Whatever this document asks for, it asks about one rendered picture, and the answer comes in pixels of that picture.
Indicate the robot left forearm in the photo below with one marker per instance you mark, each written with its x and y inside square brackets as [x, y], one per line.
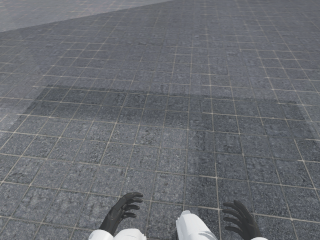
[100, 235]

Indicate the robot left hand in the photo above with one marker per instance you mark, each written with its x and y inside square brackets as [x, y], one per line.
[118, 212]

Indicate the robot thigh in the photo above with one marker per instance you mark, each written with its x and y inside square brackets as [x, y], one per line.
[130, 234]
[191, 227]

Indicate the robot right hand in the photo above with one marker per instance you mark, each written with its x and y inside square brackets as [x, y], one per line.
[248, 227]

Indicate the robot right thigh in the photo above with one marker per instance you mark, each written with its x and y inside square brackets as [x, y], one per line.
[191, 227]

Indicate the robot left thigh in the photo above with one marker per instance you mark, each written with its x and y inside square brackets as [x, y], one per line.
[130, 234]

